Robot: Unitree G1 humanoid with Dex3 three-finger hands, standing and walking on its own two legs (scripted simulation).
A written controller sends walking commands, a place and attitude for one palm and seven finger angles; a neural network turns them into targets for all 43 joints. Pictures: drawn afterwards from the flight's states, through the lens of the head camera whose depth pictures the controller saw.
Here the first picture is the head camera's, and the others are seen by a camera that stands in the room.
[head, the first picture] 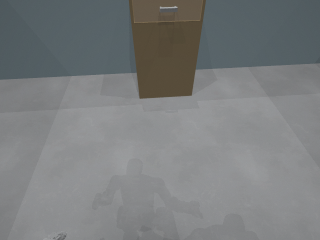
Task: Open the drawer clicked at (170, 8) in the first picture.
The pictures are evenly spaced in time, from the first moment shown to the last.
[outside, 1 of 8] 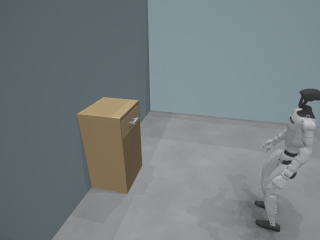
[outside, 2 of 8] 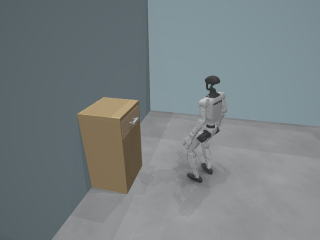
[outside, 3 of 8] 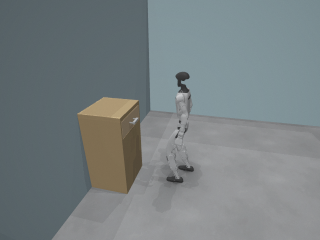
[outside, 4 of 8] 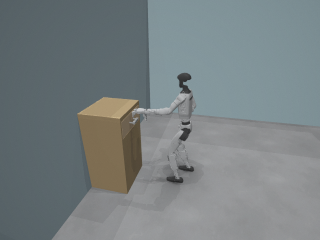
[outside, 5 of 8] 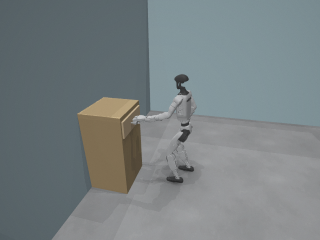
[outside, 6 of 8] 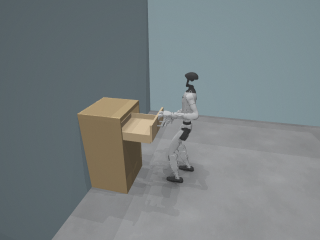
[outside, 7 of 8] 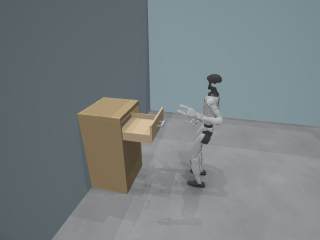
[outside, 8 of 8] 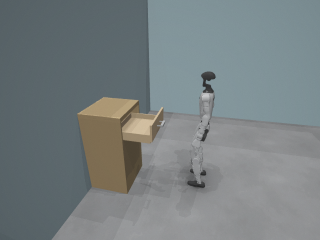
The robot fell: no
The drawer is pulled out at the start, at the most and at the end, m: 0.00 0.30 0.30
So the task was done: yes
